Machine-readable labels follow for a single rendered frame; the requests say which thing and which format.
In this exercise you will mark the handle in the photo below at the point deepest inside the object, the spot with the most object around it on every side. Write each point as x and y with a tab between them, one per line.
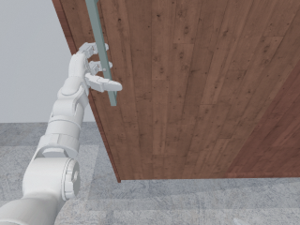
92	8

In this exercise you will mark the left robot forearm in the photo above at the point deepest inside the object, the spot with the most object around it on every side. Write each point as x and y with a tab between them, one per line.
61	139

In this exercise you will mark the wardrobe door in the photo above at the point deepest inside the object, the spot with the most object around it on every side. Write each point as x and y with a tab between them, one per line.
197	77
274	144

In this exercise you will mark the robot left hand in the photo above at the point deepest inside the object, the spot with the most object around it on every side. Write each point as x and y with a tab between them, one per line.
79	67

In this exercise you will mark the left robot upper arm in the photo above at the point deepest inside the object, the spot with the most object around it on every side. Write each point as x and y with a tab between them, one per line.
48	184

